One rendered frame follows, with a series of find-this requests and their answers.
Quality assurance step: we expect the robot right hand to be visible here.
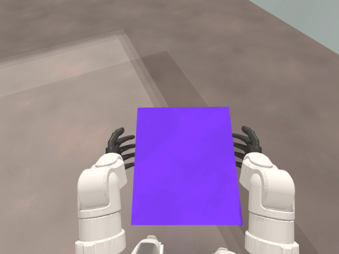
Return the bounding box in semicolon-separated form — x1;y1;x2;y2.
232;126;262;168

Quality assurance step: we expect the robot right forearm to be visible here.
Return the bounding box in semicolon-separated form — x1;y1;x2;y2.
239;152;299;254

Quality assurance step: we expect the robot left hand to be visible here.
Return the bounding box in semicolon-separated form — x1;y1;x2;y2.
106;128;136;170

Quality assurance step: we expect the robot left shin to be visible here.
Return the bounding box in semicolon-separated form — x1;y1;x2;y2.
147;235;157;240

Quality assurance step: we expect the robot left forearm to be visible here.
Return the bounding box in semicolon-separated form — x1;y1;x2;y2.
75;153;127;254

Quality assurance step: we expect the left robot thigh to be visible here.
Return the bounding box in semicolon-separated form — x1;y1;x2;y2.
131;239;164;254

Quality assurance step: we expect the carton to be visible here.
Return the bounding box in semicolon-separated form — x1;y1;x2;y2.
131;107;243;225

